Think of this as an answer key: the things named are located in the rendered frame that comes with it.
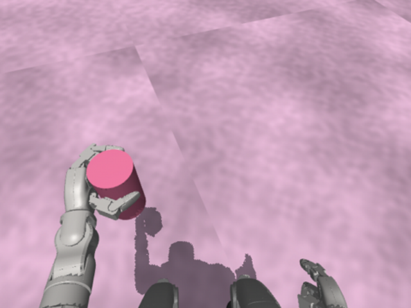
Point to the can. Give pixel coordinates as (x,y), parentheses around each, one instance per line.
(113,175)

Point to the left robot arm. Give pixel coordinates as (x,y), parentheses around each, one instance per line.
(70,281)

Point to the left robot hand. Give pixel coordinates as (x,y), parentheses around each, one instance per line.
(80,194)

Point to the right robot hand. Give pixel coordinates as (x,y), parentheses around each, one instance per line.
(326,294)

